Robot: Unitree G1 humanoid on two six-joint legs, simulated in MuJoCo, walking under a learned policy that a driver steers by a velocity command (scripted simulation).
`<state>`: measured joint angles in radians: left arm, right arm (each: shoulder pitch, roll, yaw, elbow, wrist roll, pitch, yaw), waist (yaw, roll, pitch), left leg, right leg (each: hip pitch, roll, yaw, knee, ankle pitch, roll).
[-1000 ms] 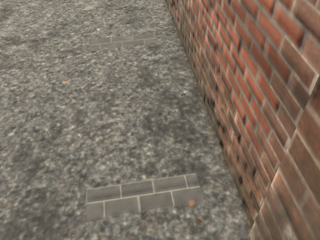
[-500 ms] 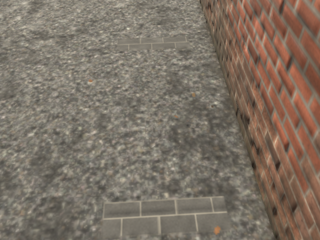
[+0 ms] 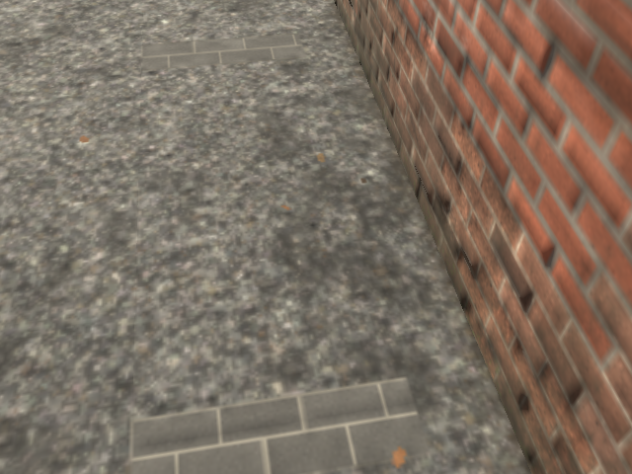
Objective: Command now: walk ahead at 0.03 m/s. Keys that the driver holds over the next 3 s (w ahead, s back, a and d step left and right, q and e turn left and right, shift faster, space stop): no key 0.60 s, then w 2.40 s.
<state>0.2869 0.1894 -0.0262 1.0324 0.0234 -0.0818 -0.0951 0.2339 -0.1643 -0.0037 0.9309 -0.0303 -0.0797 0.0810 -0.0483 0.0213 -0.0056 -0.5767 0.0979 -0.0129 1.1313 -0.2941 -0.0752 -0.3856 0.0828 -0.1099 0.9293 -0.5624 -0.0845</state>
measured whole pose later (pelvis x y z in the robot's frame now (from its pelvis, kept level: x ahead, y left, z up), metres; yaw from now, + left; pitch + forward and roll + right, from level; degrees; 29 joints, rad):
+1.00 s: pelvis +0.10 +0.04 +0.01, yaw +1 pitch +1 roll +4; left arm 0.21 0.20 0.02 0.89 0.12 -0.06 -0.05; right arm 0.55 -0.19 0.01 1.12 -0.11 -0.12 0.01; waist -0.05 -0.04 -0.01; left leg -0.20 -0.09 0.08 0.80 -0.62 0.08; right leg -0.76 -0.02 0.14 1.18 -0.01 -0.10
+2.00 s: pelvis +0.60 +0.09 -0.13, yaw +1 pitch +2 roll +0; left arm 0.06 0.26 0.06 0.89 -0.01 -0.08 0.01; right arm 0.39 -0.20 -0.07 0.91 0.01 -0.08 0.00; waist -0.04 -0.04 0.00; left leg -0.11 -0.05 0.04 0.26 -0.20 0.07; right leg -0.70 -0.08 0.05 0.77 0.00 -0.04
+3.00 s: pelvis +1.15 +0.15 -0.13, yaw +1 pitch +0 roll +0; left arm 0.15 0.30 0.06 0.94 -0.02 -0.07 0.01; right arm 0.28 -0.23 -0.05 0.94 -0.01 -0.10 0.03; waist -0.03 -0.04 0.03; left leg -0.19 -0.06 0.06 0.32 -0.14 0.08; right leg -0.61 -0.11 0.03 1.06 -0.20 -0.04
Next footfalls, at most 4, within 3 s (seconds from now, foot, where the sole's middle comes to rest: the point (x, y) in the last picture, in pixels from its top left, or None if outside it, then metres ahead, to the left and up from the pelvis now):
1.20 right None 0.37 -0.10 -0.91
1.70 left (238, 467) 0.60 0.17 -0.91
2.22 right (323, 346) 0.91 -0.05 -0.91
2.76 left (226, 264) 1.21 0.23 -0.91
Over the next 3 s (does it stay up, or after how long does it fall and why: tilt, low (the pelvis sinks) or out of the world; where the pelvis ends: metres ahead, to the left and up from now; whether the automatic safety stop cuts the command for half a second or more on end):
stays up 1.15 0.15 -0.13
